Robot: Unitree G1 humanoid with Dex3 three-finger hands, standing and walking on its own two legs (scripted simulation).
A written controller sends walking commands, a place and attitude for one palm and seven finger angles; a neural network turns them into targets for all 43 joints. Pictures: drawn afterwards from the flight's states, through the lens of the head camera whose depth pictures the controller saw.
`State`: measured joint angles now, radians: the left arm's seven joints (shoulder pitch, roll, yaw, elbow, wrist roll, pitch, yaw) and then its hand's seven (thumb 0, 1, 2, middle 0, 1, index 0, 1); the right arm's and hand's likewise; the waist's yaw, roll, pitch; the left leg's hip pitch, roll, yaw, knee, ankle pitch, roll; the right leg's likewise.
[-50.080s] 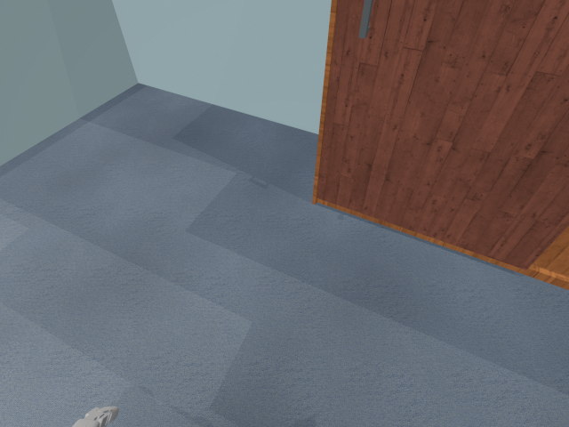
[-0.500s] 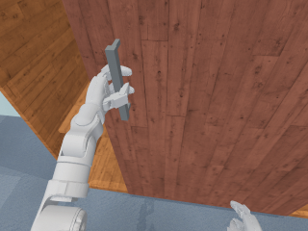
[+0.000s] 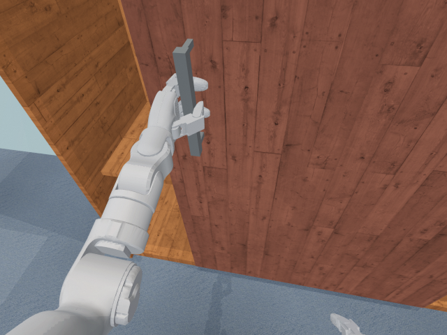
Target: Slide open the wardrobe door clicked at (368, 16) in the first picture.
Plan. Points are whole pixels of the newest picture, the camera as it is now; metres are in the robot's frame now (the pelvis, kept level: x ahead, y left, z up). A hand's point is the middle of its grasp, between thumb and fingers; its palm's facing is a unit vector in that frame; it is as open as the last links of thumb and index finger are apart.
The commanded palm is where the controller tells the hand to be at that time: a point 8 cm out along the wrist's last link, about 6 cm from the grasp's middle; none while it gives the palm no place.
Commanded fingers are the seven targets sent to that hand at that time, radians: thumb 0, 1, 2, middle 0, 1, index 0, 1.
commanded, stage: tug the door sideways, standing still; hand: left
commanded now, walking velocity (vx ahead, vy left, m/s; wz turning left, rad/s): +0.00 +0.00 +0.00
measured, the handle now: (193, 103) +0.48 +0.10 +0.18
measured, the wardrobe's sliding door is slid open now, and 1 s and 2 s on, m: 0.32 0.34 0.53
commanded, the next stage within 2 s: step sideways, sliding the door along in 0.16 s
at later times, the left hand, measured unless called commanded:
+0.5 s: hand (202, 120) +0.43 +0.07 +0.18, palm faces +0.02 -1.00 -0.09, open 5.9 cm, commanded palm +0.41 +0.08 +0.19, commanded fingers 0.00 0.90 0.90 -0.45 -1.40 -0.45 -1.40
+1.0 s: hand (217, 119) +0.44 +0.05 +0.17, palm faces +0.34 -0.94 -0.06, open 6.5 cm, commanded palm +0.40 +0.01 +0.18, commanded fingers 0.00 0.90 0.90 -0.45 -1.40 -0.45 -1.40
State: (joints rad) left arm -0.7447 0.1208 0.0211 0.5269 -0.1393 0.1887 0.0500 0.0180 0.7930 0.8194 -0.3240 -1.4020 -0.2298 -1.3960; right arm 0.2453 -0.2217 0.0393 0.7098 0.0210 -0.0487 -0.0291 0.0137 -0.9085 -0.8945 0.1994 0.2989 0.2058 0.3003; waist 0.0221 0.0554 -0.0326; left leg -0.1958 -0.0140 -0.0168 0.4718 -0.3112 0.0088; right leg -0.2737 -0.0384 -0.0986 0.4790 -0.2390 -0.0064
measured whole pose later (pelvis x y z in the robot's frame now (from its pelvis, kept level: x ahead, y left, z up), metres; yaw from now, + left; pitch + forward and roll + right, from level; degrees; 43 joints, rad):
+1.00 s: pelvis +0.07 -0.17 -0.01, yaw +4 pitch +0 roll -2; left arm -0.50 0.18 0.11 -0.06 -0.06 -0.05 0.15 0.00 0.74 0.83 -0.45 -1.40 -0.16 -1.32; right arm 0.03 -0.23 -0.05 0.55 0.04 -0.08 0.01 0.01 -0.91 -0.89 0.19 0.30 0.20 0.30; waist 0.15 0.05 0.27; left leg -0.23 0.17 0.08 0.61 -0.37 -0.07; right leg -0.51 -0.01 -0.02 1.07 -0.49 0.01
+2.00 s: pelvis +0.12 -0.28 -0.02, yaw -4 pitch -1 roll +2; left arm 0.14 0.04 0.06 -0.56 -0.03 -0.11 0.22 0.00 0.80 0.84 -0.39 -1.40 -0.01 -1.15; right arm 0.09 -0.22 0.01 0.55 0.02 -0.16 0.03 0.02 -0.91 -0.89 0.20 0.30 0.27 0.35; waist 0.05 0.01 0.19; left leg -0.40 0.02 0.03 1.00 -0.60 -0.04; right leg -0.43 0.01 -0.10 0.58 -0.14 -0.10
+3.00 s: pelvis +0.02 -0.43 +0.01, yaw -7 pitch +0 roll -6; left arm -0.28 0.34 0.23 -0.08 -0.05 -0.07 0.12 -0.04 0.70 0.84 -0.41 -1.40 -0.13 -1.23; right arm 0.10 -0.15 0.02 0.59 0.02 -0.01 0.00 0.01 -0.91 -0.89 0.20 0.30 0.21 0.30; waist 0.08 0.04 0.16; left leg -0.20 0.19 0.11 0.49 -0.28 -0.02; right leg -0.56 -0.03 -0.04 1.14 -0.35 0.04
